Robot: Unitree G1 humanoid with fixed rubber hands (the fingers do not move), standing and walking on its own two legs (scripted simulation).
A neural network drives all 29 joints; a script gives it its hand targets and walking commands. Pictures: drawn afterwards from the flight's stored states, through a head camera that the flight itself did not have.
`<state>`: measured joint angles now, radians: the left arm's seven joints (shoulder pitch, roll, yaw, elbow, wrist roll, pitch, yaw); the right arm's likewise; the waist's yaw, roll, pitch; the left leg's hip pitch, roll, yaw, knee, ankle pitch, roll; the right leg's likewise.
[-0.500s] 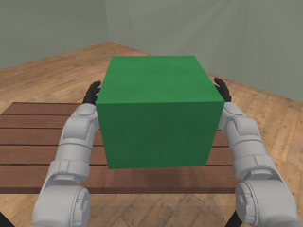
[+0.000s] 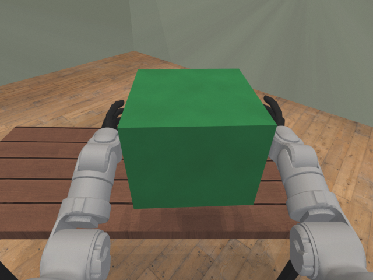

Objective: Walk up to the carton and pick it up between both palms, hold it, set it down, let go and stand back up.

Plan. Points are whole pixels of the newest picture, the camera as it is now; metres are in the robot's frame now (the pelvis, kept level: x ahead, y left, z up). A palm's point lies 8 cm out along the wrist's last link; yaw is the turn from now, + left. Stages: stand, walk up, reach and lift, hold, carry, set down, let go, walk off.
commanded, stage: hold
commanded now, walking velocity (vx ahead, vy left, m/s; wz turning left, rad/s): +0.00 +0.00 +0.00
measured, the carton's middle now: (191, 132) +0.41 +0.00 +0.16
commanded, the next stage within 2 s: none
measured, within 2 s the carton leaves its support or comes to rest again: neither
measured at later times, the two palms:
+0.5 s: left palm (110, 133) +0.37 +0.18 +0.19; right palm (273, 130) +0.37 -0.17 +0.20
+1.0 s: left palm (110, 133) +0.37 +0.18 +0.19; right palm (273, 130) +0.37 -0.17 +0.20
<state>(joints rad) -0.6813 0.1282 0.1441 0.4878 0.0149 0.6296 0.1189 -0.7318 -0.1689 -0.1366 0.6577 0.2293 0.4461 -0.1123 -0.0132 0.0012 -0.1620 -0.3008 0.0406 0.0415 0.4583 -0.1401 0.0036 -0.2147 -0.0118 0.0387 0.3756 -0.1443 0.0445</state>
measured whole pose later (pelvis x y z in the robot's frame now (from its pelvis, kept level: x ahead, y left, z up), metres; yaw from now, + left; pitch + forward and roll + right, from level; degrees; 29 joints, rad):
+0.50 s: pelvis +0.00 +0.00 +0.00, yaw +0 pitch -1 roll -2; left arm -0.68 0.13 0.14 0.49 0.02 0.63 0.11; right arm -0.73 -0.17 -0.14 0.66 0.23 0.45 -0.11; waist -0.01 0.00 -0.16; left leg -0.30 0.04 0.04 0.46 -0.14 0.00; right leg -0.21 -0.01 0.04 0.38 -0.14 0.04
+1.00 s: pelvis +0.00 +0.00 +0.00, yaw +0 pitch -1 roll -2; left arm -0.68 0.13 0.15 0.49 0.02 0.63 0.11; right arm -0.73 -0.17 -0.14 0.66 0.23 0.45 -0.11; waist -0.01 0.00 -0.16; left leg -0.30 0.04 0.04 0.46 -0.14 0.00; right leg -0.21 -0.01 0.04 0.38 -0.14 0.04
